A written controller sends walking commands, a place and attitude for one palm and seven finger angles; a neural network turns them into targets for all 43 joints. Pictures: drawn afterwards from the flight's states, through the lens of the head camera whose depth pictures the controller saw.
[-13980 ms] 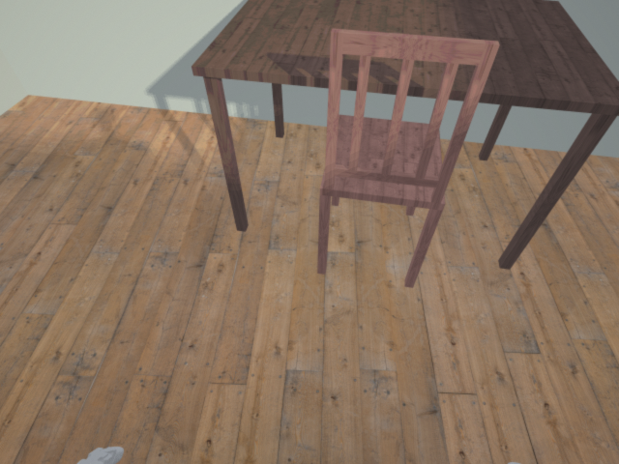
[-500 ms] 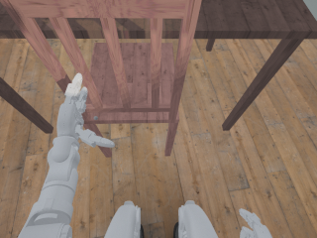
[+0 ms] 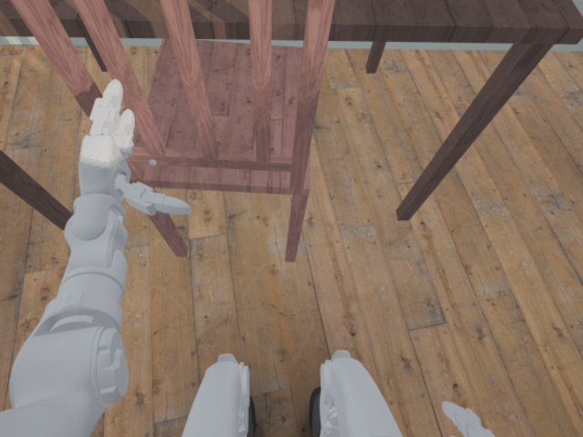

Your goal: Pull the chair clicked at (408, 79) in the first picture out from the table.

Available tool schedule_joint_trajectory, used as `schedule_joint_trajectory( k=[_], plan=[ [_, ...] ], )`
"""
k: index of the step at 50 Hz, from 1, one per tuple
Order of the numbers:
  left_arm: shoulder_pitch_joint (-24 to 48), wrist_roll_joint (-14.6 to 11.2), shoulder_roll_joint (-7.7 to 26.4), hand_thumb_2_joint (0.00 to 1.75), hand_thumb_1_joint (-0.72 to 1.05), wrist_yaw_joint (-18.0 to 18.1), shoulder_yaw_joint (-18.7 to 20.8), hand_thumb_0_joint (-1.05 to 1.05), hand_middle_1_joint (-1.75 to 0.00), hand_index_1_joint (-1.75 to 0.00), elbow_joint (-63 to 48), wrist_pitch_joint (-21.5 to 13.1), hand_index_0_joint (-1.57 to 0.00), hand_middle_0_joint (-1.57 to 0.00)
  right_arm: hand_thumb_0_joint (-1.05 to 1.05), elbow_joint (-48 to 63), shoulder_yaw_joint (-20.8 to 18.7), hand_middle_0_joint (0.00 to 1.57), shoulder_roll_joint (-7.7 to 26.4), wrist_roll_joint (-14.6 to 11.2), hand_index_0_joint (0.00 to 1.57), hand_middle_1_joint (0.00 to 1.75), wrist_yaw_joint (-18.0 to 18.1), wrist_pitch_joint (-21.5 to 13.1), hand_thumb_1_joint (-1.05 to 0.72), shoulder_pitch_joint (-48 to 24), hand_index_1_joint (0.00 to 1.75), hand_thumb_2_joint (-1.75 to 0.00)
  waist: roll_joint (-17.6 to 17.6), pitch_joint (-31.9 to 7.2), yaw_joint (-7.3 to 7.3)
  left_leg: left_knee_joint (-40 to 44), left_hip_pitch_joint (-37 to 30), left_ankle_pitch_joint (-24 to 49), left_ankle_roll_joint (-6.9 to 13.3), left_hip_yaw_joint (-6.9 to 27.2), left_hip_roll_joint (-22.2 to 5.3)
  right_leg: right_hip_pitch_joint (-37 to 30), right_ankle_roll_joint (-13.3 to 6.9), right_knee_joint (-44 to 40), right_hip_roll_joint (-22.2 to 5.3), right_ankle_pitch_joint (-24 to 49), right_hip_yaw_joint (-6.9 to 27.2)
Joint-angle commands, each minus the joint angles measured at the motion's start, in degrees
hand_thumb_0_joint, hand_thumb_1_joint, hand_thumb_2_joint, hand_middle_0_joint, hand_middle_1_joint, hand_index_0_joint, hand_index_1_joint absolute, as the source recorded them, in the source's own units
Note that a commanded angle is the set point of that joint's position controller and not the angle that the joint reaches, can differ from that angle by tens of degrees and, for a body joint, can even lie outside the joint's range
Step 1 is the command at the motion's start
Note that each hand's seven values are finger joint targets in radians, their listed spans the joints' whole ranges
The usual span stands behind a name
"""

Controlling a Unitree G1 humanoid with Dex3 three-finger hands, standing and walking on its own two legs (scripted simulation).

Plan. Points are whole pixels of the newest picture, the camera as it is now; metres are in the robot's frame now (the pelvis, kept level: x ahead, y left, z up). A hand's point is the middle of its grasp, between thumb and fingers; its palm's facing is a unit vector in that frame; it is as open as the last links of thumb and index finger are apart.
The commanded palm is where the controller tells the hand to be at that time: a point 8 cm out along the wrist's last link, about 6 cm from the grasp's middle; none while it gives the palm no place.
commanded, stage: push the fingers through the gap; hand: left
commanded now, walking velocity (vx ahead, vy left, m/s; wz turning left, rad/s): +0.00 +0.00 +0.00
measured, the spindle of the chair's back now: (194, 85) +0.58 +0.13 +0.07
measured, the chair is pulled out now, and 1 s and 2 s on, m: -0.04 -0.07 -0.07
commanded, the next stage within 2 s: hook a spindle and tug to test in 0.60 s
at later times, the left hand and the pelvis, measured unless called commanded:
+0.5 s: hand (155, 139) +0.51 +0.18 +0.04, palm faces +0.03 -1.00 -0.03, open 17.1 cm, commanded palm +0.48 +0.21 +0.04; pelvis +0.01 +0.01 +0.00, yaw -1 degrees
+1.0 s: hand (162, 147) +0.50 +0.17 +0.03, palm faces +0.02 -1.00 -0.03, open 16.0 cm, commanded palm +0.48 +0.22 +0.04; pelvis +0.03 +0.01 +0.01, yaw -1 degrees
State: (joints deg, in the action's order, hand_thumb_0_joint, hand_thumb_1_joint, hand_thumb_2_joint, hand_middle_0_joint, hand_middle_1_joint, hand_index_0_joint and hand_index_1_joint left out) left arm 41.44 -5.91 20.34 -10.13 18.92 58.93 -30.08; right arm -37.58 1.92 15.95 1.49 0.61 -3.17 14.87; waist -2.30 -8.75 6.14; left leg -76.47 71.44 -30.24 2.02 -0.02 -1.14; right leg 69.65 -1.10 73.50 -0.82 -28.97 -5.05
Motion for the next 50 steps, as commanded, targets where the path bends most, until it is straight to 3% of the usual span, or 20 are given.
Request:
schedule_joint_trajectory(
  k=[1,3,4,7,9,11,14,18,19,25,29,31,33,35,39,42,43,44,46,50],
  plan=[
    [26.9,-0.1,11.9,0.3,-0.5,-1.2,0.6,0.0,-0.08,-0.08,-10.2,-2.6,-0.06,-0.06,0.0,4.5,-3.6,0.2,9.5,0.3,0.2,0.3,0.1,-0.7,-0.9,7.5,0.3,-0.9,-4.8,-27.8,3.64,9.3,-19.9,10.1,-0.2,3.9,0.8,-10.2,-0.8,-11.0,1.5,4.8,4.3],
    [28.2,0.1,13.1,0.3,-0.5,-1.1,1.3,0.0,-0.08,-0.08,-9.2,-2.1,-0.06,-0.06,0.0,4.0,-3.7,0.2,10.0,0.5,0.2,0.3,0.0,-0.1,-0.9,8.2,0.3,-0.9,-4.2,-27.7,3.98,9.3,-20.5,11.2,-0.4,4.5,0.4,-9.2,-0.8,-10.7,1.5,5.5,3.7],
    [28.8,0.2,12.1,0.3,-0.5,-1.1,0.5,0.0,-0.08,-0.08,-8.9,-1.9,-0.06,-0.06,0.0,3.9,-3.7,0.2,9.9,0.5,0.2,0.3,-0.1,0.1,-0.9,8.5,0.3,-0.9,-5.6,-28.1,4.23,9.5,-21.6,11.6,-0.5,4.7,0.4,-8.2,-0.8,-10.7,1.6,5.5,3.5],
    [28.7,0.5,12.8,0.3,-0.5,-0.9,1.4,0.0,-0.08,-0.08,-6.9,-1.4,-0.06,-0.06,0.0,3.7,-3.7,0.2,10.2,0.6,0.2,0.3,-0.3,0.7,-0.9,9.3,0.3,-0.9,-3.2,-28.0,4.6,9.3,-20.6,11.5,-0.3,4.9,0.3,-8.5,-0.7,-10.8,1.8,5.5,3.4],
    [31.7,1.0,12.0,0.3,-0.5,-0.6,0.2,0.0,-0.08,-0.08,-6.2,-1.2,-0.06,-0.06,0.0,3.3,-3.6,0.2,10.1,0.7,0.2,0.3,-0.5,1.2,-0.9,9.6,0.3,-0.9,-4.5,-26.4,5.56,9.4,-20.5,10.1,-0.3,5.3,0.2,-6.2,-0.6,-10.7,1.8,4.3,3.2],
    [31.5,1.3,14.3,0.3,-0.5,-0.1,2.0,0.0,-0.08,-0.08,-6.1,-1.6,-0.06,-0.06,0.0,3.4,-3.6,0.2,10.4,0.9,0.2,0.3,-0.5,1.5,-0.9,10.2,0.3,-0.9,-5.0,-26.8,4.89,9.6,-20.7,10.3,-0.4,5.5,0.2,-6.4,-0.8,-10.5,1.9,4.1,3.1],
    [29.5,1.8,13.0,0.3,-0.5,0.0,1.4,0.0,-0.08,-0.08,-6.8,-1.5,-0.06,-0.06,0.0,3.8,-3.7,0.2,10.2,1.1,0.2,0.3,-1.0,2.3,-0.9,10.7,0.3,-0.9,-5.8,-29.3,4.39,10.1,-23.7,13.6,-0.8,6.0,-0.1,-6.6,-0.9,-10.2,1.9,6.1,2.6],
    [28.4,1.7,11.8,0.3,-0.5,0.2,0.8,0.0,-0.08,-0.08,-7.3,-1.2,-0.06,-0.06,0.0,4.0,-3.8,0.2,10.1,1.1,0.2,0.3,-1.5,3.3,-0.9,11.0,0.3,-0.9,-6.2,-29.5,4.46,10.4,-25.2,15.3,-1.0,6.1,-0.3,-6.4,-0.8,-10.3,2.1,7.3,2.4],
    [27.5,1.7,12.9,0.3,-0.5,0.5,2.0,0.0,-0.08,-0.08,-7.5,-1.2,-0.06,-0.06,0.0,4.0,-3.9,0.2,10.2,1.1,0.2,0.3,-1.5,3.5,-0.9,11.3,0.3,-0.9,-5.5,-29.3,4.15,10.6,-25.5,16.0,-1.1,6.3,-0.5,-6.7,-0.9,-10.3,2.1,7.7,2.2],
    [25.7,2.0,12.5,0.3,-0.5,1.3,2.0,0.0,-0.08,-0.08,-7.7,-1.4,-0.06,-0.06,0.0,4.2,-4.0,0.2,9.8,1.1,0.2,0.3,-1.7,4.6,-0.9,11.1,0.3,-0.9,-4.4,-27.4,4.23,10.9,-24.8,16.4,-1.1,5.7,-0.5,-7.9,-0.8,-10.8,2.2,8.7,2.3],
    [24.1,1.8,11.3,0.3,-0.5,1.6,1.4,0.0,-0.08,-0.08,-9.4,-1.9,-0.06,-0.06,0.0,4.4,-4.2,0.2,9.7,1.2,0.2,0.3,-1.9,5.0,-0.9,11.1,0.3,-0.9,-6.0,-28.8,3.77,11.1,-27.9,20.0,-1.6,5.9,-0.6,-8.0,-0.9,-10.7,2.3,10.7,2.1],
    [24.4,1.5,10.1,0.3,-0.5,1.5,0.3,0.0,-0.08,-0.08,-9.3,-1.9,-0.06,-0.06,0.0,4.3,-4.1,0.2,9.5,1.1,0.2,0.3,-1.9,5.1,-0.9,10.9,0.3,-0.9,-4.4,-27.5,4.51,11.0,-27.2,20.3,-1.4,5.9,-0.6,-8.2,-0.9,-10.8,2.3,11.4,2.0],
    [22.2,1.2,10.4,0.3,-0.5,1.4,1.2,0.0,-0.08,-0.08,-10.1,-2.1,-0.06,-0.06,0.0,4.7,-4.1,0.2,9.5,1.1,0.2,0.3,-2.0,5.3,-0.9,10.6,0.3,-0.9,-5.5,-28.6,3.43,11.0,-27.5,21.5,-1.5,5.5,-0.4,-9.4,-0.9,-10.7,2.3,12.3,2.2],
    [22.3,1.1,10.7,0.3,-0.5,1.5,1.4,0.0,-0.08,-0.08,-10.8,-2.3,-0.06,-0.06,0.0,4.7,-4.2,0.2,9.3,1.1,0.2,0.3,-2.1,5.5,-0.9,10.3,0.3,-0.9,-4.7,-28.3,3.67,10.8,-27.1,21.7,-1.5,5.3,-0.4,-10.1,-0.8,-10.7,2.3,13.0,2.2],
    [21.6,0.6,10.6,0.3,-0.5,1.6,1.6,0.0,-0.3,-0.3,-12.6,-2.9,-0.13,-0.13,0.0,4.8,-4.2,0.2,9.0,1.0,0.2,0.3,-2.0,5.4,-0.9,9.7,0.3,-0.9,-4.6,-28.4,3.39,10.5,-27.1,23.4,-1.5,4.8,-0.3,-11.4,-0.8,-10.6,2.3,15.0,2.5],
    [19.7,0.4,11.9,0.3,-0.5,2.1,2.9,0.0,-0.46,-0.46,-17.2,-3.8,-0.18,-0.18,0.0,5.3,-4.5,0.2,8.9,1.1,0.2,0.3,-2.0,5.1,-0.9,9.6,0.3,-0.9,-6.9,-32.3,2.26,10.2,-30.5,28.5,-2.1,5.0,-0.5,-12.6,-0.8,-10.0,2.2,17.8,2.6],
    [18.2,0.4,10.1,0.3,-0.5,2.0,1.5,0.0,-0.52,-0.52,-17.0,-3.5,-0.2,-0.2,0.0,5.6,-4.4,0.2,8.6,1.1,0.2,0.3,-2.1,5.1,-0.9,9.3,0.3,-0.9,-7.1,-32.1,2.23,10.4,-30.6,29.0,-2.2,4.9,-0.4,-12.9,-0.8,-10.0,2.3,18.1,2.5],
    [18.1,0.2,8.8,0.3,-0.5,2.1,0.8,0.0,-0.57,-0.57,-15.7,-3.1,-0.22,-0.22,0.0,5.2,-4.4,0.2,8.5,1.0,0.2,0.3,-2.2,5.1,-0.9,9.2,0.3,-0.9,-5.1,-30.2,2.99,10.3,-29.4,27.7,-1.9,4.7,-0.5,-12.7,-0.6,-10.5,2.4,18.0,2.5],
    [18.4,0.3,10.2,0.3,-0.5,2.3,1.8,0.0,-0.68,-0.68,-14.8,-2.9,-0.25,-0.25,0.0,5.0,-4.3,0.2,8.7,1.0,0.2,0.3,-1.9,5.0,-0.9,9.3,0.3,-0.9,-3.1,-28.7,3.29,10.1,-26.5,25.0,-1.4,4.3,-0.3,-13.3,-0.5,-10.4,2.4,17.5,2.8],
    [18.4,0.5,12.4,0.3,-0.5,2.3,3.6,0.0,-0.9,-0.9,-16.3,-3.3,-0.32,-0.32,0.0,5.2,-4.3,0.2,8.6,1.0,0.2,0.3,-1.7,4.7,-0.9,8.9,0.3,-0.9,-4.3,-30.4,2.4,10.0,-26.0,25.0,-1.4,3.7,-0.1,-15.3,-0.6,-10.1,2.2,18.5,3.3]
  ],
)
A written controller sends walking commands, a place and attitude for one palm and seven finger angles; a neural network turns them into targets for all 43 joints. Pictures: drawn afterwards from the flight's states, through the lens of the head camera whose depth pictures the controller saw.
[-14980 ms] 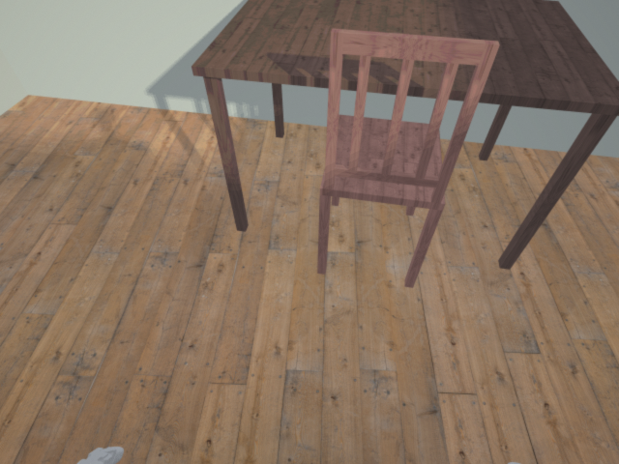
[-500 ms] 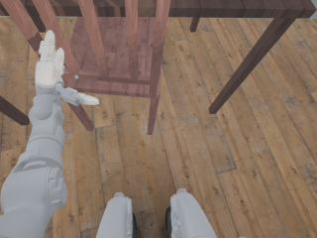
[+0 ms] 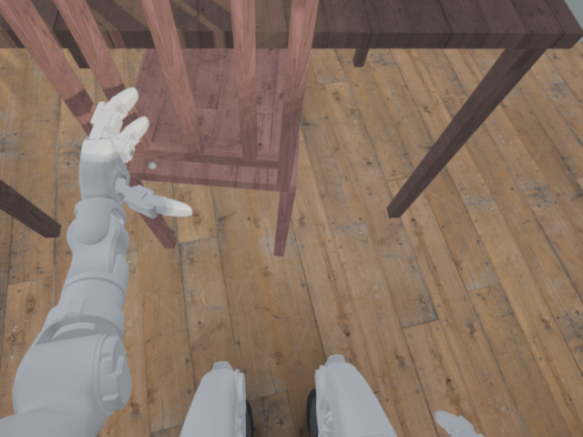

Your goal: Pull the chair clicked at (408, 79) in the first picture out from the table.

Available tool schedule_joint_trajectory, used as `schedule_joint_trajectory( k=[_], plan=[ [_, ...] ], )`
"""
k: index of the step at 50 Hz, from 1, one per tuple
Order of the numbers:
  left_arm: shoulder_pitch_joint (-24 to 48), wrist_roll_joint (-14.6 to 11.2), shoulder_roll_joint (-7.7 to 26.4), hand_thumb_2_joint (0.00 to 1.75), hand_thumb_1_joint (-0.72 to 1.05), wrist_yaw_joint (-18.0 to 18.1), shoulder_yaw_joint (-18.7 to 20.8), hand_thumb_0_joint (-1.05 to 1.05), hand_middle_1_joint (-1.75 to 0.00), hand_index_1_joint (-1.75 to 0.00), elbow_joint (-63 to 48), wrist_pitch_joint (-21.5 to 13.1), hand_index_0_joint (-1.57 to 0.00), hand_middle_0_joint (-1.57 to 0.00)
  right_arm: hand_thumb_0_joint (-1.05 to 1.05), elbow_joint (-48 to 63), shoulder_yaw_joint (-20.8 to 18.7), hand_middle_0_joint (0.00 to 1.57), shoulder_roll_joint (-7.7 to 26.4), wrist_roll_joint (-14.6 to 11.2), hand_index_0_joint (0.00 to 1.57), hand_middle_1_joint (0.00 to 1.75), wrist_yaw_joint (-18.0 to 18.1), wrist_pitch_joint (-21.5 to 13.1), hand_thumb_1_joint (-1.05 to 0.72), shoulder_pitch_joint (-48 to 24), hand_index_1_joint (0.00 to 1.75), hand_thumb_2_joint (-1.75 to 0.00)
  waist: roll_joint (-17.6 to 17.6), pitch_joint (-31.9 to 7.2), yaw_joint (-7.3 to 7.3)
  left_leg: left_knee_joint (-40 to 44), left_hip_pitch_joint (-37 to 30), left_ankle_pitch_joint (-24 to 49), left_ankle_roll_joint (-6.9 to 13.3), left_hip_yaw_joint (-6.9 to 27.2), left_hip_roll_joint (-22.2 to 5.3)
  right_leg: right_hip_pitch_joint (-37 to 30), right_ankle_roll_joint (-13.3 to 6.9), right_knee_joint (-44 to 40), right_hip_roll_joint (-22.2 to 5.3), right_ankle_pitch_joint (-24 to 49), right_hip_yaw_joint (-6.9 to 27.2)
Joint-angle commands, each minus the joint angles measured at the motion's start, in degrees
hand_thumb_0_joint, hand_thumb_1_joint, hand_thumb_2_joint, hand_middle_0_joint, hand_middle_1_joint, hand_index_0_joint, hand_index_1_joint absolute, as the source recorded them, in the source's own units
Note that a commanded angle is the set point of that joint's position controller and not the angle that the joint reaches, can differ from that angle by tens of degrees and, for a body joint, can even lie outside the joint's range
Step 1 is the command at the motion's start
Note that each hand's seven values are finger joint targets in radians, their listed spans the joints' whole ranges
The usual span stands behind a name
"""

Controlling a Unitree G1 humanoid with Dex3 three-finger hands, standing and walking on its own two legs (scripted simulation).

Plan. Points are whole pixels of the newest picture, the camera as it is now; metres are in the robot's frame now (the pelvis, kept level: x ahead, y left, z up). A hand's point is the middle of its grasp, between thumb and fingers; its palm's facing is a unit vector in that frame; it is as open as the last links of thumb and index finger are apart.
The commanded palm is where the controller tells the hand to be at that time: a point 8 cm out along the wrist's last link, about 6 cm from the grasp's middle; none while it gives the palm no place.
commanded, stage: hook a spindle and tug to test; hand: left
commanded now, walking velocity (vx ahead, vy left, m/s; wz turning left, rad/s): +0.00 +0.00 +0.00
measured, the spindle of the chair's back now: (177, 80) +0.59 +0.14 +0.06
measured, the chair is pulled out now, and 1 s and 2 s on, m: -0.07 -0.07 -0.07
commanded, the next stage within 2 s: open the thumb and straighten the fingers in 1.20 s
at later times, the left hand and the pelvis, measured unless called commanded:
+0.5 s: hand (156, 164) +0.47 +0.17 +0.02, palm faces +0.05 -1.00 -0.04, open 6.8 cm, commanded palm +0.44 +0.21 +0.02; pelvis -0.01 -0.01 +0.00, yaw +0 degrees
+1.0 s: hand (160, 177) +0.45 +0.16 +0.02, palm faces +0.04 -1.00 -0.04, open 4.4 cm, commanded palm +0.42 +0.21 +0.02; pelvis -0.01 -0.01 +0.00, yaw +0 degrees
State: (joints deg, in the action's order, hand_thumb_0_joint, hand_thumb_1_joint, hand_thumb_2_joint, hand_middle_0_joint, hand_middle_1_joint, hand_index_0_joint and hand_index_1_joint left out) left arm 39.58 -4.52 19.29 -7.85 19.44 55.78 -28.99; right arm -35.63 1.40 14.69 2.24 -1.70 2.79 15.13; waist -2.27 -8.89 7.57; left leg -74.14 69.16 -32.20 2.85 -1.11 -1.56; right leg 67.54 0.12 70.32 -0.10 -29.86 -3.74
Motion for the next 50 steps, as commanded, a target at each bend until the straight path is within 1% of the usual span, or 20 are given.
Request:
schedule_joint_trajectory(
  k=[1,3,4,6,10,13,17,18,20,24,25,27,35,37,39,40,41,44,47,50],
  plan=[
    [21.1,-1.1,12.2,0.32,-0.44,-0.2,1.6,0.0,-0.96,-0.96,-14.1,-4.6,-0.34,-0.34,0.0,3.5,-3.7,0.2,9.8,0.3,0.2,0.3,0.6,-1.4,-0.9,8.6,0.3,-0.9,-5.0,-30.7,1.36,7.7,-24.9,28.3,-2.3,5.2,0.3,-12.6,-1.8,-6.7,1.5,19.9,1.9],
    [19.6,-1.2,11.8,0.37,-0.33,-0.5,1.5,0.0,-1.07,-1.07,-14.4,-4.5,-0.38,-0.38,0.0,3.2,-3.9,0.2,9.9,0.2,0.2,0.3,0.6,-1.6,-0.9,8.8,0.3,-0.9,-5.9,-31.6,0.87,7.9,-26.8,29.6,-2.8,5.6,0.0,-11.9,-1.9,-6.7,1.4,19.4,1.5],
    [20.1,-1.5,10.4,0.4,-0.28,-0.6,0.3,0.0,-1.12,-1.12,-14.9,-4.4,-0.39,-0.39,0.0,3.1,-4.0,0.2,9.7,0.2,0.2,0.3,0.5,-1.6,-0.9,8.5,0.3,-0.9,-6.4,-31.3,1.38,7.9,-27.5,29.8,-2.9,5.6,-0.1,-11.3,-1.9,-7.0,1.5,19.5,1.5],
    [19.2,-1.8,9.4,0.44,-0.16,-0.8,-0.3,0.0,-1.23,-1.23,-13.0,-3.6,-0.43,-0.43,0.0,2.9,-4.0,0.2,9.8,0.0,0.2,0.3,0.6,-1.7,-0.9,8.9,0.3,-0.9,-3.9,-29.8,2.03,8.0,-25.7,28.3,-2.5,5.4,0.0,-11.8,-1.8,-7.4,1.6,19.3,1.5],
    [20.2,-1.6,11.4,0.54,0.06,-0.3,1.7,0.0,-1.45,-1.45,-11.0,-3.2,-0.5,-0.5,0.0,2.7,-3.8,0.2,10.0,0.0,0.2,0.3,0.7,-1.8,-0.9,8.6,0.3,-0.9,-2.6,-28.2,1.69,8.0,-21.8,23.6,-2.0,4.8,0.4,-12.6,-1.6,-7.7,1.4,17.2,1.9],
    [22.4,-1.1,10.9,0.61,0.23,0.0,0.9,0.0,-1.45,-1.45,-11.6,-4.3,-0.5,-0.5,0.0,2.7,-3.7,0.2,9.7,0.1,0.2,0.3,0.7,-2.1,-0.9,8.6,0.3,-0.9,-5.0,-28.9,1.67,7.9,-23.2,23.6,-2.2,4.8,0.5,-11.5,-1.8,-7.5,1.4,16.6,2.0],
    [20.0,-1.0,12.8,0.71,0.45,0.0,2.8,0.0,-1.45,-1.45,-12.0,-4.8,-0.5,-0.5,0.0,3.2,-3.7,0.2,9.7,0.2,0.2,0.3,0.6,-2.2,-0.9,8.7,0.3,-0.9,-4.2,-31.1,0.77,7.5,-22.2,25.1,-2.0,4.3,0.7,-14.3,-1.7,-6.9,1.3,19.0,2.4],
    [19.4,-1.0,11.7,0.73,0.51,-0.2,2.0,0.0,-1.45,-1.45,-10.3,-4.3,-0.5,-0.5,0.0,3.1,-3.7,0.2,9.6,0.2,0.2,0.3,0.5,-2.1,-0.9,8.7,0.3,-0.9,-3.3,-29.8,1.14,7.5,-21.0,24.1,-1.9,4.1,0.7,-14.3,-1.7,-7.2,1.4,18.7,2.5],
    [20.8,-0.8,13.9,0.78,0.62,-0.3,3.4,0.0,-1.45,-1.45,-8.3,-3.9,-0.5,-0.5,0.0,2.9,-3.5,0.2,9.9,0.1,0.2,0.3,0.7,-1.9,-0.9,8.9,0.3,-0.9,-2.0,-27.0,1.44,7.6,-17.8,20.9,-1.6,3.9,0.7,-14.2,-1.6,-7.5,1.3,16.6,2.8],
    [23.9,-0.9,13.1,0.88,0.84,-0.6,2.2,0.0,-1.45,-1.45,-10.6,-4.7,-0.5,-0.5,0.0,3.3,-3.4,0.2,9.8,0.1,0.2,0.3,0.8,-2.2,-0.9,8.5,0.3,-0.9,-5.5,-29.6,1.38,7.6,-20.1,20.6,-1.7,4.1,0.8,-13.1,-1.8,-7.3,1.3,15.4,2.9],
    [24.4,-1.0,12.7,0.9,0.9,-0.6,1.9,0.0,-1.45,-1.45,-10.5,-4.8,-0.5,-0.5,0.0,2.9,-3.5,0.2,9.8,0.2,0.2,0.3,0.8,-2.3,-0.9,8.8,0.3,-0.9,-4.4,-29.3,1.83,7.7,-21.0,21.5,-1.8,4.4,0.6,-12.8,-1.8,-7.4,1.4,15.9,2.5],
    [23.3,-1.2,13.0,0.9,0.9,-0.7,2.4,0.0,-1.45,-1.45,-11.7,-5.0,-0.5,-0.5,0.0,3.1,-3.7,0.2,10.1,0.2,0.2,0.3,0.8,-2.5,-0.9,9.0,0.3,-0.9,-5.1,-31.6,1.24,7.5,-22.3,23.1,-1.8,4.5,0.6,-13.0,-1.8,-7.1,1.4,16.8,2.6],
    [18.8,-1.6,11.1,0.9,0.9,-0.3,1.5,0.0,-1.45,-1.45,-11.2,-3.6,-0.5,-0.5,0.0,3.5,-3.8,0.2,9.9,-0.3,0.2,0.3,0.6,-2.3,-0.9,8.5,0.3,-0.9,-1.9,-27.4,0.95,8.7,-19.2,19.2,-1.6,4.0,0.7,-13.8,-1.6,-8.3,1.4,14.5,2.7],
    [18.7,-1.4,12.0,0.9,0.9,0.2,2.1,0.0,-1.45,-1.45,-13.1,-4.4,-0.5,-0.5,0.0,3.8,-3.8,0.2,9.9,-0.3,0.2,0.3,0.7,-2.6,-0.9,8.2,0.3,-0.9,-3.3,-28.3,0.45,8.9,-20.8,19.7,-1.8,4.3,0.6,-13.1,-1.8,-8.0,1.4,14.2,2.6],
    [20.7,-1.4,10.3,0.9,0.9,0.7,0.5,0.0,-1.45,-1.45,-14.5,-5.1,-0.5,-0.5,0.0,3.5,-3.8,0.2,9.7,-0.2,0.2,0.3,0.8,-2.9,-0.9,8.0,0.3,-0.9,-3.4,-28.5,1.26,8.8,-21.9,20.0,-1.9,4.5,0.5,-12.4,-1.7,-8.0,1.3,14.3,2.4],
    [19.7,-1.3,10.2,0.9,0.9,0.8,0.5,0.0,-1.45,-1.45,-14.7,-5.3,-0.5,-0.5,0.0,3.5,-3.9,0.2,9.7,-0.1,0.2,0.3,0.8,-3.0,-0.9,8.2,0.3,-0.9,-4.0,-29.1,0.76,8.9,-22.6,20.6,-2.1,4.6,0.6,-12.4,-1.8,-7.8,1.3,14.4,2.3],
    [19.6,-1.4,9.3,0.9,0.9,0.8,-0.3,0.0,-1.45,-1.45,-14.3,-5.3,-0.5,-0.5,0.0,3.5,-3.9,0.2,9.6,-0.2,0.2,0.3,0.8,-3.2,-0.9,8.2,0.3,-0.9,-3.9,-28.6,1.24,8.7,-22.8,20.7,-2.0,4.5,0.6,-11.8,-1.8,-7.8,1.4,14.4,2.3],
    [16.6,-1.4,10.2,0.9,0.9,0.8,1.0,0.0,-1.45,-1.45,-13.8,-5.0,-0.5,-0.5,0.0,3.6,-3.9,0.2,9.7,-0.2,0.2,0.3,0.7,-3.2,-0.9,7.8,0.3,-0.9,-3.0,-28.6,0.24,8.7,-21.4,20.9,-2.0,4.2,0.8,-13.4,-1.8,-7.7,1.3,15.3,2.5],
    [15.9,-1.6,8.5,0.9,0.9,0.6,-0.3,0.0,-1.45,-1.45,-14.4,-4.5,-0.5,-0.5,0.0,3.9,-3.9,0.2,9.5,-0.3,0.2,0.3,0.7,-3.3,-0.9,7.4,0.3,-0.9,-3.1,-28.3,0.47,8.7,-22.1,21.6,-2.1,4.2,0.7,-13.1,-1.8,-7.7,1.3,15.8,2.3],
    [13.7,-1.9,9.9,0.9,0.9,0.5,1.0,0.0,-1.45,-1.45,-15.1,-4.2,-0.5,-0.5,0.0,4.2,-3.9,0.2,9.5,-0.5,0.2,0.3,0.8,-3.4,-0.9,7.1,0.3,-0.9,-1.9,-28.0,-0.16,8.8,-20.3,21.6,-1.9,3.8,0.9,-15.3,-1.7,-7.8,1.2,17.0,2.7]
  ],
)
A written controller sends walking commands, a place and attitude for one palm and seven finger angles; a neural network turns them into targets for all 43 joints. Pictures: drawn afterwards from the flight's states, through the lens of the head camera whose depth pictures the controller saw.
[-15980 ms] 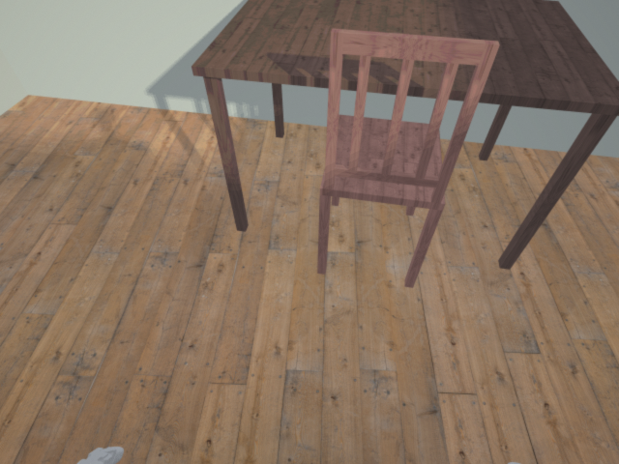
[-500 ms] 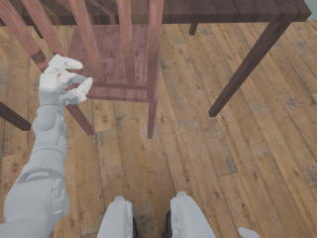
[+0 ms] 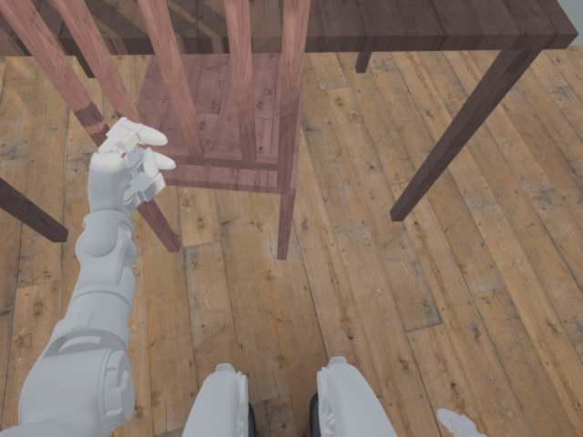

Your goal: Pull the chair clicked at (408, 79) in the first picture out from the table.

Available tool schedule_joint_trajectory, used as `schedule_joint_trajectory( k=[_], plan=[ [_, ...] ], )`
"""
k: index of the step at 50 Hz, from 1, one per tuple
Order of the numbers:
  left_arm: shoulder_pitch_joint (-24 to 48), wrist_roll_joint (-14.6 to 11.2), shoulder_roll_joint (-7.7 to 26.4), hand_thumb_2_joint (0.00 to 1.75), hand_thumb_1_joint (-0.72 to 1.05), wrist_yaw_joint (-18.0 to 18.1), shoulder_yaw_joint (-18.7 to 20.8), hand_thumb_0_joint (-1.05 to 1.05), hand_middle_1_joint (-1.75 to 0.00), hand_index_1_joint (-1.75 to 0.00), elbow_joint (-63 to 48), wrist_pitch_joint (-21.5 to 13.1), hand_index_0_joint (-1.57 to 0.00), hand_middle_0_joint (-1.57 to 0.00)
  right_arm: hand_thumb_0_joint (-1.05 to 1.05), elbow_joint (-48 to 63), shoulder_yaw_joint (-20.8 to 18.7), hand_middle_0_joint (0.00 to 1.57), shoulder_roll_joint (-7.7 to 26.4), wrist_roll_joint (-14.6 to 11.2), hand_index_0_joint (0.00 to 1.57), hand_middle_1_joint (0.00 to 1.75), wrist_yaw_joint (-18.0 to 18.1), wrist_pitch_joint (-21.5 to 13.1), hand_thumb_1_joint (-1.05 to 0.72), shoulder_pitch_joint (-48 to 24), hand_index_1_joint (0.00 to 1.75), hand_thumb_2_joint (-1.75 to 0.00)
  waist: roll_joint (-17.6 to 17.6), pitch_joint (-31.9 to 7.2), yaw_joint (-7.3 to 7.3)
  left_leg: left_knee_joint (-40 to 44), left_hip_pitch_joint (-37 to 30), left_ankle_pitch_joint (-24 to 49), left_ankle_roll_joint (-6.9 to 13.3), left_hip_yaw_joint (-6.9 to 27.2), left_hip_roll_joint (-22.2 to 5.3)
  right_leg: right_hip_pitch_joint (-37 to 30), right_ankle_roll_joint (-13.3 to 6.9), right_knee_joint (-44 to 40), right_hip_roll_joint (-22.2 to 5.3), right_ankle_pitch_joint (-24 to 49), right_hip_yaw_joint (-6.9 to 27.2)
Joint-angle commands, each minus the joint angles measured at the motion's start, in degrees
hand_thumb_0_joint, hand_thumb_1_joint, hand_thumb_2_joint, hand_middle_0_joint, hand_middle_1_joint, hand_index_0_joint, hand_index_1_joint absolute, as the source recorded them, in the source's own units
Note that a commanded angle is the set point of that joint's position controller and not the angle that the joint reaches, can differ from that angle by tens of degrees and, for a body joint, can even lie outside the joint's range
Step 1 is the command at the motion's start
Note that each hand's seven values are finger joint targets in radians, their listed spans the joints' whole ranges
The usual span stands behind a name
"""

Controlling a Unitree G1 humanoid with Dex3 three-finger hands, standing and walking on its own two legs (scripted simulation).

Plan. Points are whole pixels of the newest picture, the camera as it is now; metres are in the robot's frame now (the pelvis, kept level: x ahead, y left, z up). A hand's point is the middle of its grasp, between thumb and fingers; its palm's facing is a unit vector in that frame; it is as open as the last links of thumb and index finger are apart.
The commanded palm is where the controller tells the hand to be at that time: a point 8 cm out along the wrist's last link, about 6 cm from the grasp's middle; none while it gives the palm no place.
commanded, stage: hook a spindle and tug to test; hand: left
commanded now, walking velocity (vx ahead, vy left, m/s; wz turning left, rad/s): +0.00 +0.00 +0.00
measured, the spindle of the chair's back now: (177, 84) +0.59 +0.14 +0.06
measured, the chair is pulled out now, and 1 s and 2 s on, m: -0.07 -0.07 -0.07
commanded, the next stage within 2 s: open the thumb and straighten the fingers in 0.20 s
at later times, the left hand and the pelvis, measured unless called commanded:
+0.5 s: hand (157, 184) +0.44 +0.16 +0.02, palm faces +0.04 -1.00 -0.08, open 6.1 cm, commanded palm +0.42 +0.21 +0.02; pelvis +0.00 +0.00 +0.00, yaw +0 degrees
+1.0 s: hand (148, 173) +0.46 +0.18 +0.03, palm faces +0.04 -1.00 -0.07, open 16.8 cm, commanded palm +0.43 +0.23 +0.03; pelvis +0.00 -0.01 +0.00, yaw +0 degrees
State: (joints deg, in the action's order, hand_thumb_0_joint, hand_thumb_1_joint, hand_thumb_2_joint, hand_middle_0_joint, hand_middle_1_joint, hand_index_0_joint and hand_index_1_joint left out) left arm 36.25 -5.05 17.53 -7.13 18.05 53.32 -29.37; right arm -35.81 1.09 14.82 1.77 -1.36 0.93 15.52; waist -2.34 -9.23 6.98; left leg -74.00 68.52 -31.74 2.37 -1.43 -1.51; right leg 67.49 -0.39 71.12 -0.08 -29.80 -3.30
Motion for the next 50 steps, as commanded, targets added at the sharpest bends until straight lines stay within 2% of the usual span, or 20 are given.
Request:
schedule_joint_trajectory(
  k=[1,10,12,14,15,16,19,25,26,27,32,37,39,40,41,42,45,47,48,50],
  plan=[
    [16.8,-1.4,10.9,0.9,0.9,-0.4,1.6,0.0,-1.45,-1.45,-13.5,-3.8,-0.5,-0.5,0.0,4.7,-3.5,0.2,9.3,-0.1,0.2,0.3,0.5,-1.6,-0.9,6.6,0.3,-0.9,-2.3,-27.8,0.52,8.6,-20.4,21.7,-1.5,4.2,0.7,-14.5,-1.3,-8.2,1.2,17.1,2.1],
    [15.6,-2.4,8.7,0.9,0.9,-0.9,-0.3,0.0,-1.45,-1.45,-18.2,-4.0,-0.5,-0.5,0.0,4.5,-3.8,0.2,9.1,-0.2,0.2,0.3,0.9,-2.6,-0.9,5.9,0.3,-0.9,-2.5,-29.4,0.44,8.7,-23.5,24.1,-1.9,4.7,0.5,-14.6,-1.3,-8.2,1.0,18.3,1.8],
    [16.5,-2.4,7.5,0.9,0.9,-0.8,-1.7,0.0,-1.45,-1.45,-19.6,-3.9,-0.5,-0.5,0.0,4.1,-3.9,0.2,9.1,-0.3,0.2,0.3,0.8,-2.9,-0.9,6.0,0.3,-0.9,-4.9,-29.8,0.72,8.6,-26.2,25.9,-2.3,5.3,0.2,-12.0,-1.3,-8.0,1.0,17.8,1.3],
    [13.7,-2.4,7.0,0.9,0.9,-0.4,-1.6,0.0,-1.45,-1.45,-18.2,-3.1,-0.5,-0.5,0.0,4.1,-4.1,0.2,9.2,-0.5,0.2,0.3,0.8,-2.9,-0.9,6.0,0.3,-0.9,-3.3,-28.3,0.3,9.1,-25.4,24.9,-2.5,5.3,0.3,-12.2,-1.3,-8.4,1.1,16.9,1.2],
    [15.9,-1.6,11.6,0.9,0.9,0.0,1.3,0.0,-1.45,-1.45,-15.6,-2.9,-0.5,-0.5,0.0,3.3,-3.9,0.2,9.7,-0.4,0.2,0.3,1.1,-2.7,-0.9,6.0,0.3,-0.9,-2.6,-25.8,0.67,8.9,-22.9,22.8,-2.3,5.3,0.2,-11.4,-1.3,-8.2,1.0,15.8,1.3],
    [16.7,0.8,13.4,0.84,0.78,0.6,1.1,0.0,-1.45,-1.45,-14.6,-2.7,-0.5,-0.5,0.0,3.1,-3.7,0.2,9.8,-0.2,0.2,0.3,1.1,-2.5,-0.9,6.5,0.3,-0.9,-3.1,-25.0,0.62,8.8,-22.3,22.3,-2.1,5.3,0.4,-10.4,-1.3,-7.7,1.1,15.1,1.3],
    [16.0,-0.3,8.6,0.67,0.42,1.0,-1.1,0.0,-1.45,-1.45,-16.6,-2.8,-0.5,-0.5,0.0,4.3,-3.9,0.2,9.2,-0.2,0.2,0.3,0.8,-2.7,-0.9,5.8,0.3,-0.9,-3.2,-27.3,0.47,9.1,-24.2,22.7,-2.2,5.2,0.4,-11.5,-1.3,-8.4,1.1,15.5,1.3],
    [15.5,-0.7,9.5,0.32,-0.31,0.6,-0.2,0.0,-1.45,-1.45,-14.3,-2.8,-0.5,-0.5,0.0,4.1,-3.7,0.2,9.1,-0.3,0.2,0.3,0.8,-2.9,-0.9,6.0,0.3,-0.9,-1.3,-26.7,0.44,8.9,-20.7,20.8,-1.6,4.3,0.8,-13.9,-1.1,-8.8,1.0,15.9,2.0],
    [15.8,-0.5,9.5,0.26,-0.43,0.4,-0.4,0.0,-1.38,-1.38,-13.6,-2.8,-0.47,-0.47,0.0,4.2,-3.7,0.2,9.2,-0.3,0.2,0.3,0.9,-2.8,-0.9,6.2,0.3,-0.9,-0.9,-25.9,0.7,9.0,-20.6,20.6,-1.6,4.7,0.7,-13.1,-1.2,-8.5,1.1,15.5,1.8],
    [19.3,-0.3,12.6,0.2,-0.55,0.5,1.2,0.0,-1.3,-1.3,-15.6,-3.1,-0.45,-0.45,0.0,4.2,-3.6,0.2,9.6,-0.4,0.2,0.3,1.1,-2.8,-0.9,6.2,0.3,-0.9,-2.0,-27.0,0.66,9.1,-21.2,20.1,-1.6,4.5,0.6,-13.5,-1.1,-8.7,1.0,15.3,2.1],
    [19.0,-0.5,13.1,0.2,-0.55,0.1,2.4,0.0,-0.94,-0.94,-13.8,-3.2,-0.32,-0.32,0.0,4.3,-3.4,0.2,9.3,-0.1,0.2,0.3,1.3,-3.0,-0.9,6.6,0.3,-0.9,-2.8,-28.2,0.25,9.0,-20.4,19.6,-1.4,4.0,1.0,-15.3,-1.1,-9.0,1.0,15.6,2.6],
    [16.6,-1.1,12.9,0.2,-0.55,-1.5,2.8,0.0,-0.58,-0.58,-10.4,-2.3,-0.2,-0.2,0.0,4.1,-3.4,0.2,9.4,-0.3,0.2,0.3,1.2,-2.9,-0.9,7.1,0.3,-0.9,0.2,-26.4,0.51,8.6,-16.9,18.5,-0.9,3.2,1.1,-16.9,-0.9,-9.4,1.1,16.3,3.1],
    [18.2,-1.1,14.9,0.2,-0.55,-2.0,3.5,0.0,-0.43,-0.43,-11.5,-2.5,-0.15,-0.15,0.0,4.2,-3.3,0.2,9.6,-0.4,0.2,0.3,1.3,-2.7,-0.9,7.1,0.3,-0.9,-0.6,-26.6,0.38,8.7,-16.3,17.8,-0.9,3.2,1.1,-17.2,-1.0,-9.4,1.0,15.7,3.3],
    [17.9,-1.3,13.5,0.2,-0.55,-2.3,2.6,0.0,-0.36,-0.36,-11.5,-2.5,-0.13,-0.13,0.0,4.3,-3.3,0.2,9.3,-0.4,0.2,0.3,1.3,-2.8,-0.9,6.9,0.3,-0.9,-1.5,-26.7,0.39,8.7,-16.8,17.7,-0.8,3.0,1.2,-17.2,-1.0,-9.8,1.0,15.6,3.5],
    [23.6,-1.5,14.9,0.2,-0.55,-2.2,2.7,0.0,-0.29,-0.29,-15.2,-2.9,-0.1,-0.1,0.0,4.2,-3.3,0.2,9.6,-0.4,0.2,0.3,1.5,-2.9,-0.9,7.1,0.3,-0.9,-2.3,-28.3,1.31,8.5,-18.5,18.6,-0.7,3.4,1.0,-16.9,-1.0,-9.5,1.0,16.3,3.4],
    [22.9,-1.1,17.2,0.2,-0.55,-2.0,4.4,0.0,-0.22,-0.22,-14.8,-3.0,-0.07,-0.07,0.0,3.9,-3.5,0.2,9.8,-0.3,0.2,0.3,1.6,-2.9,-0.9,7.7,0.3,-0.9,-3.4,-29.5,0.52,8.8,-20.2,19.6,-1.1,3.7,1.0,-17.2,-1.0,-9.6,1.1,16.4,3.3],
    [20.9,-1.1,14.8,0.2,-0.55,-2.3,3.0,0.0,0.0,0.0,-11.2,-2.3,0.0,0.0,0.0,3.4,-3.3,0.2,9.6,-0.3,0.2,0.3,1.6,-3.0,-0.9,7.7,0.3,-0.9,-1.8,-27.2,1.25,8.8,-19.1,19.2,-1.0,3.7,0.9,-16.1,-0.9,-9.8,1.2,15.9,2.9],
    [20.8,-1.4,13.8,0.2,-0.55,-2.6,2.7,0.0,0.0,0.0,-9.2,-2.0,0.0,0.0,0.0,2.9,-3.3,0.2,9.7,-0.3,0.2,0.3,1.5,-3.1,-0.9,8.1,0.3,-0.9,-1.6,-26.0,1.53,8.8,-19.1,19.1,-0.9,3.8,0.9,-15.1,-1.0,-10.0,1.2,15.6,2.6],
    [18.9,-1.6,16.6,0.2,-0.55,-2.6,5.2,0.0,0.0,0.0,-9.6,-2.0,0.0,0.0,0.0,3.2,-3.4,0.2,10.1,-0.2,0.2,0.3,1.5,-2.9,-0.9,8.2,0.3,-0.9,-1.3,-27.0,0.33,8.8,-18.3,19.6,-0.9,3.6,0.9,-16.9,-1.0,-9.9,1.2,16.3,3.0],
    [18.0,-1.4,16.3,0.2,-0.55,-3.1,4.7,0.0,0.0,0.0,-10.5,-1.9,0.0,0.0,0.0,3.7,-3.3,0.2,9.8,-0.1,0.2,0.3,1.3,-2.7,-0.9,7.9,0.3,-0.9,-2.4,-28.2,0.17,8.6,-17.9,20.1,-0.9,3.1,1.1,-18.2,-1.0,-9.9,1.1,17.6,3.4]
  ],
)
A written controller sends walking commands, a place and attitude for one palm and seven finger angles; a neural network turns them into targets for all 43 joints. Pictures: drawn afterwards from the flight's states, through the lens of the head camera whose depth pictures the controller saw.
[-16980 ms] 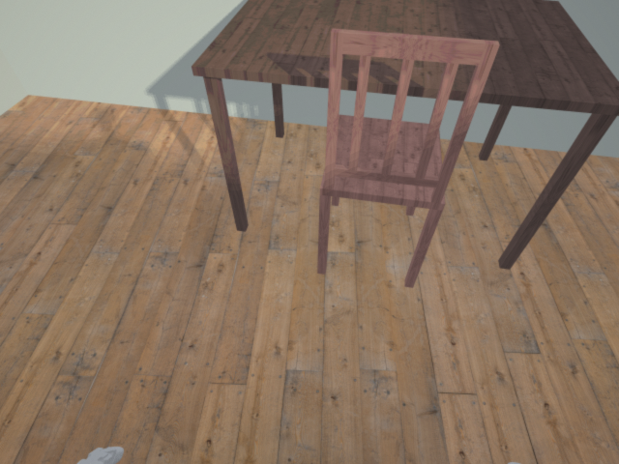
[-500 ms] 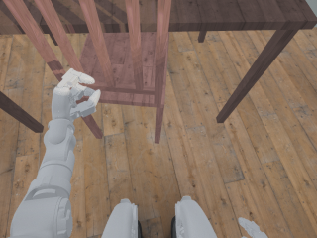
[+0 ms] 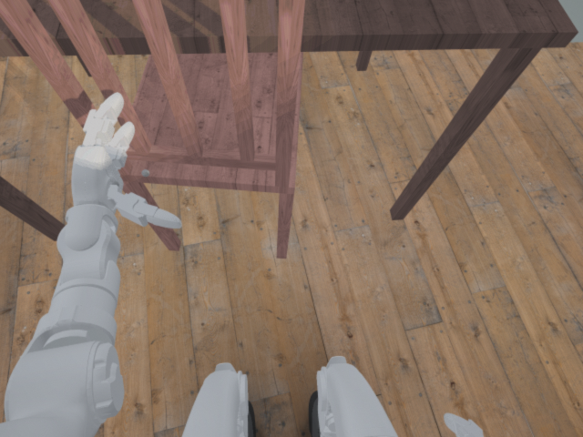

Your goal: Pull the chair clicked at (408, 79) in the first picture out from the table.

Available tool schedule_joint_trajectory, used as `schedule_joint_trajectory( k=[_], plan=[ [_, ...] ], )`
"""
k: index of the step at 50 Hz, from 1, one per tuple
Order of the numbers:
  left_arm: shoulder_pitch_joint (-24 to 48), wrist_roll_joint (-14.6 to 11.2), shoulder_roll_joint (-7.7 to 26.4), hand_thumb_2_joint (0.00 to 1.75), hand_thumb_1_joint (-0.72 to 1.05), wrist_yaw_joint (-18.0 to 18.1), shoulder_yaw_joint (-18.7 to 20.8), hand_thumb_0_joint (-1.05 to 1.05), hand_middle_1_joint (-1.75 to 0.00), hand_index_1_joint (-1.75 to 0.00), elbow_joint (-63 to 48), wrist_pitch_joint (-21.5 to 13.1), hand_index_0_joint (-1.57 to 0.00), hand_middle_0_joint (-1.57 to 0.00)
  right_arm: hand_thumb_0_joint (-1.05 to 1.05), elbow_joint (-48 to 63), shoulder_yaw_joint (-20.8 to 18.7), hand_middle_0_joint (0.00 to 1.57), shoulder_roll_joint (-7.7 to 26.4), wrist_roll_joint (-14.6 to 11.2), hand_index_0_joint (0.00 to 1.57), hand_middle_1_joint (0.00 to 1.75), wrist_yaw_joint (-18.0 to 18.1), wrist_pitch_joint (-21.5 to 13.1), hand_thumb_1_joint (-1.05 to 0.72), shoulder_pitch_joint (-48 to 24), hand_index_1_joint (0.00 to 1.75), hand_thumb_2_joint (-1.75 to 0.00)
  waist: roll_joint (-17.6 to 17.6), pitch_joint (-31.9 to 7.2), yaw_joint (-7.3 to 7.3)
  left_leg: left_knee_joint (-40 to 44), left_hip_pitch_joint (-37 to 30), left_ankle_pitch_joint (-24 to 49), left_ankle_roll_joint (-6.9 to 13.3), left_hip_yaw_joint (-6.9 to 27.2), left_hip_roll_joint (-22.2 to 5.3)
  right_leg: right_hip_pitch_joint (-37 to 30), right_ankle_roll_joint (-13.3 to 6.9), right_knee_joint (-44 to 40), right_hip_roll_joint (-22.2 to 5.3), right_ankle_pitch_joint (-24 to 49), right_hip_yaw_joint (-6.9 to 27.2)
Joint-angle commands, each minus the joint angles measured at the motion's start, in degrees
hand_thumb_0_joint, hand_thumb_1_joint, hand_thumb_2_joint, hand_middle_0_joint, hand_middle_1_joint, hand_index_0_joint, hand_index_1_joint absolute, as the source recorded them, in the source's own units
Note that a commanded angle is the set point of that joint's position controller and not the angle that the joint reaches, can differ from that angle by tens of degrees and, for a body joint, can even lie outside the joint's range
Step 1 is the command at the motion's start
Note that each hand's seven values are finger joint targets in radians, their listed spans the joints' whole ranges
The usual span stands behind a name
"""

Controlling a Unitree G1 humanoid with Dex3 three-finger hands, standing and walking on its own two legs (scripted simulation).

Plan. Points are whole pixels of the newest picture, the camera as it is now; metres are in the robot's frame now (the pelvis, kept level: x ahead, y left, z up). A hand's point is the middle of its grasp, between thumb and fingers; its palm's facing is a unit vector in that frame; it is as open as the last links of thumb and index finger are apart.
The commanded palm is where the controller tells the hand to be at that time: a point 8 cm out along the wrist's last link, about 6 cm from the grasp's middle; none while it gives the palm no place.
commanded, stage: open the thumb and straighten the fingers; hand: left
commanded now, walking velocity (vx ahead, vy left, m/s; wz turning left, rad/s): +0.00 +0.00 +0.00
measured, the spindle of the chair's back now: (173, 84) +0.59 +0.15 +0.06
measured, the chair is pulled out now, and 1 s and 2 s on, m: -0.07 -0.07 -0.07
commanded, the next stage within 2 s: draw the fingers out of the gap in 0.04 s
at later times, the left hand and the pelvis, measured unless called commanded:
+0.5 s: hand (140, 214) +0.40 +0.18 +0.03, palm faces +0.03 -1.00 -0.06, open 17.5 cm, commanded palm +0.37 +0.23 +0.03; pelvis +0.01 +0.01 +0.02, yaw +0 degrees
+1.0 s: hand (131, 282) +0.31 +0.18 +0.03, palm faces +0.01 -1.00 -0.07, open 17.5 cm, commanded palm +0.28 +0.23 +0.03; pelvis +0.00 +0.00 +0.01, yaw +2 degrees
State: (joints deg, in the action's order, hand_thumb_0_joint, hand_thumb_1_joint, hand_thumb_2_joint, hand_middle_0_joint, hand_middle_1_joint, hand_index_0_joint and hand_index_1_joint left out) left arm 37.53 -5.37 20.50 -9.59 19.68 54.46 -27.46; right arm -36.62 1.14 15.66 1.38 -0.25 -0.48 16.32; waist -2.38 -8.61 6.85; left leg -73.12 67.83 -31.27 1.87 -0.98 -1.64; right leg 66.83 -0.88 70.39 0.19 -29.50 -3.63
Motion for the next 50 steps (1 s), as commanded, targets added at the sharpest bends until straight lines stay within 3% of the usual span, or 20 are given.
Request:
schedule_joint_trajectory(
  k=[1,6,7,10,11,14,17,18,19,22,24,26,28,33,36,38,40,43,46,50],
  plan=[
    [17.1,-1.2,13.1,0.2,-0.55,-0.8,2.5,0.0,0.0,0.0,-11.6,-3.8,0.0,0.0,0.0,4.6,-3.4,0.2,9.0,0.1,0.2,0.3,0.2,-1.3,-0.9,7.3,0.3,-0.9,-1.8,-28.3,0.7,7.9,-17.9,20.4,-0.4,3.1,1.1,-17.0,-0.6,-8.9,1.0,17.6,3.3],
    [17.8,-1.5,11.9,0.2,-0.55,-1.0,1.6,0.0,0.0,0.0,-13.5,-4.2,0.0,0.0,0.0,4.8,-3.5,0.2,9.1,0.2,0.2,0.3,0.0,-1.1,-0.9,7.3,0.3,-0.9,-3.4,-28.5,0.9,8.2,-20.7,21.9,-0.7,3.7,0.9,-14.7,-0.7,-8.8,1.1,17.2,2.7],
    [22.1,-1.3,15.5,0.2,-0.55,-0.5,3.6,0.0,0.0,0.0,-15.4,-4.6,0.0,0.0,0.0,4.2,-3.5,0.2,9.6,0.2,0.2,0.3,0.3,-1.0,-0.9,7.3,0.3,-0.9,-4.4,-29.4,1.35,8.0,-21.6,22.0,-0.7,3.9,0.6,-14.3,-0.5,-8.9,1.1,17.0,2.8],
    [12.0,-1.9,10.5,0.2,-0.55,-0.8,1.4,0.0,0.0,0.0,-16.5,-3.8,0.0,0.0,0.0,5.6,-3.8,0.2,8.8,0.1,0.2,0.3,-0.1,-1.1,-0.9,7.1,0.3,-0.9,-4.5,-31.0,-0.61,9.4,-25.1,26.5,-1.3,4.0,0.6,-16.4,-0.8,-9.3,1.1,19.5,2.1],
    [10.2,-2.1,9.0,0.2,-0.55,-0.9,-0.2,0.0,0.0,0.0,-18.4,-3.6,0.0,0.0,0.0,6.0,-3.9,0.2,8.8,-0.1,0.2,0.3,-0.3,-1.1,-0.9,6.9,0.3,-0.9,-6.0,-31.6,-0.58,9.8,-27.4,28.9,-1.6,4.4,0.4,-15.6,-0.9,-9.2,1.1,19.9,1.7],
    [4.4,-2.9,6.9,0.2,-0.55,-0.3,-1.2,0.0,0.0,0.0,-20.8,-2.4,0.0,0.0,0.0,6.3,-4.3,0.2,8.7,-0.6,0.2,0.3,-0.7,-0.9,-0.9,6.3,0.3,-0.9,-2.4,-28.8,-0.9,11.0,-27.0,28.0,-1.7,4.4,0.2,-16.3,-0.7,-10.5,1.2,19.5,1.4],
    [-0.1,-3.2,5.2,0.2,-0.55,1.0,-2.0,0.0,0.0,0.0,-24.9,-2.4,0.0,0.0,0.0,7.1,-4.3,0.2,8.4,-0.9,0.2,0.3,-0.7,-1.3,-0.9,5.2,0.3,-0.9,-3.0,-26.8,-1.73,12.0,-27.6,27.2,-2.1,4.5,0.1,-15.9,-0.8,-10.8,1.1,18.2,1.1],
    [0.1,-3.1,3.7,0.2,-0.55,1.4,-3.7,0.0,0.0,0.0,-26.4,-2.8,0.0,0.0,0.0,7.1,-4.2,0.2,8.1,-0.9,0.2,0.3,-0.7,-1.5,-0.9,4.7,0.3,-0.9,-2.3,-25.8,-1.3,12.2,-27.4,26.5,-2.1,4.5,0.1,-15.8,-0.7,-10.8,1.0,17.8,1.0],
    [-0.9,-3.1,3.7,0.2,-0.55,2.0,-3.2,0.0,0.0,0.0,-26.6,-3.0,0.0,0.0,0.0,7.0,-4.3,0.2,8.0,-0.8,0.2,0.3,-0.7,-1.6,-0.9,4.6,0.3,-0.9,-0.5,-24.9,-1.32,12.2,-26.3,25.3,-1.9,4.2,0.2,-16.5,-0.6,-11.1,1.1,17.7,1.0],
    [-2.2,-2.3,3.9,0.2,-0.55,3.2,-3.8,0.0,0.0,0.0,-31.2,-4.7,0.0,0.0,0.0,7.4,-4.1,0.2,7.8,-0.7,0.2,0.3,-0.5,-2.2,-0.9,3.4,0.3,-0.9,-2.9,-24.7,-1.82,12.4,-27.3,24.9,-2.1,4.5,0.3,-16.0,-0.9,-10.5,0.8,17.0,1.1],
    [-6.3,-2.1,1.8,0.2,-0.55,3.4,-5.3,0.0,0.0,0.0,-31.3,-4.9,0.0,0.0,0.0,7.8,-4.2,0.2,7.5,-0.7,0.2,0.3,-0.5,-2.6,-0.9,2.8,0.3,-0.9,-2.1,-23.6,-2.26,12.7,-27.5,24.6,-2.4,4.7,0.3,-16.0,-1.0,-10.6,0.8,16.3,0.9],
    [-5.9,-2.2,1.5,0.2,-0.55,3.2,-6.3,0.0,0.0,0.0,-33.0,-5.1,0.0,0.0,0.0,7.9,-4.1,0.2,7.6,-0.8,0.2,0.3,-0.2,-2.9,-0.9,2.1,0.3,-0.9,-2.3,-22.9,-1.82,12.3,-27.2,23.8,-2.1,4.8,0.3,-15.4,-1.1,-10.3,0.7,16.0,1.0],
    [-8.5,-2.1,1.6,0.2,-0.55,3.0,-6.1,0.0,0.0,0.0,-33.6,-4.8,0.0,0.0,0.0,8.2,-4.2,0.2,7.5,-0.8,0.2,0.3,-0.1,-3.2,-0.9,1.3,0.3,-0.9,-3.1,-22.7,-2.69,12.8,-27.7,23.0,-2.5,4.9,0.4,-15.3,-1.2,-10.3,0.6,15.0,0.9],
    [-11.0,-3.3,-0.7,0.2,-0.55,1.9,-8.3,0.0,0.0,0.0,-35.8,-3.8,0.0,0.0,0.0,9.2,-3.8,0.2,7.3,-1.2,0.2,0.3,0.5,-4.0,-0.9,-0.8,0.3,-0.9,-0.7,-21.3,-2.57,12.7,-25.4,18.9,-1.7,4.7,0.9,-16.1,-1.0,-10.8,0.3,13.5,1.1],
    [-15.4,-3.8,-1.1,0.2,-0.55,1.4,-8.9,0.0,0.0,0.0,-39.1,-3.5,0.0,0.0,0.0,10.3,-4.0,0.2,7.2,-1.2,0.2,0.3,0.7,-4.7,-0.9,-1.3,0.3,-0.9,-0.5,-22.9,-3.3,12.5,-26.4,20.7,-1.6,4.8,0.9,-17.3,-1.1,-10.4,0.3,14.7,1.2],
    [-18.3,-4.1,-0.7,0.2,-0.55,1.4,-8.3,0.0,0.0,0.0,-39.4,-2.9,0.0,0.0,0.0,10.5,-3.9,0.2,7.0,-1.3,0.2,0.3,0.7,-4.9,-0.9,-1.9,0.3,-0.9,-0.1,-21.7,-3.86,12.6,-24.9,19.1,-1.6,4.4,1.1,-18.0,-1.1,-10.8,0.2,14.1,1.4],
    [-20.2,-4.3,-0.3,0.2,-0.55,1.2,-7.6,0.0,0.0,0.0,-40.4,-2.8,0.0,0.0,0.0,10.9,-3.8,0.2,6.9,-1.3,0.2,0.3,0.8,-5.2,-0.9,-2.4,0.3,-0.9,2.2,-21.2,-4.15,12.3,-22.2,17.6,-1.2,3.9,1.4,-19.8,-1.0,-10.8,0.2,14.1,1.7],
    [-23.8,-4.7,0.2,0.2,-0.55,0.7,-7.2,0.0,0.0,0.0,-42.9,-2.8,0.0,0.0,0.0,11.5,-3.7,0.2,6.7,-1.4,0.2,0.3,1.0,-5.7,-0.9,-3.2,0.3,-0.9,0.7,-20.3,-4.67,12.3,-21.7,16.8,-1.2,3.7,1.5,-19.7,-1.2,-10.9,0.1,13.5,1.9],
    [-25.9,-4.9,-1.1,0.2,-0.55,0.0,-9.4,0.0,0.0,0.0,-46.9,-2.8,0.0,0.0,0.0,12.2,-3.7,0.2,6.5,-1.4,0.2,0.3,1.1,-6.4,-0.9,-3.6,0.3,-0.9,-0.7,-20.7,-4.47,12.0,-22.7,17.6,-1.1,4.0,1.5,-19.0,-1.3,-10.4,0.2,13.4,1.7],
    [-29.9,-5.3,-2.3,0.2,-0.55,-0.2,-10.7,0.0,0.0,0.0,-49.5,-2.5,0.0,0.0,0.0,12.4,-3.8,0.2,6.4,-1.5,0.2,0.3,1.4,-7.5,-0.9,-4.3,0.3,-0.9,-0.3,-19.6,-4.51,12.0,-22.6,15.9,-1.1,4.3,1.5,-17.8,-1.2,-10.7,0.0,11.3,1.5]
  ],
)
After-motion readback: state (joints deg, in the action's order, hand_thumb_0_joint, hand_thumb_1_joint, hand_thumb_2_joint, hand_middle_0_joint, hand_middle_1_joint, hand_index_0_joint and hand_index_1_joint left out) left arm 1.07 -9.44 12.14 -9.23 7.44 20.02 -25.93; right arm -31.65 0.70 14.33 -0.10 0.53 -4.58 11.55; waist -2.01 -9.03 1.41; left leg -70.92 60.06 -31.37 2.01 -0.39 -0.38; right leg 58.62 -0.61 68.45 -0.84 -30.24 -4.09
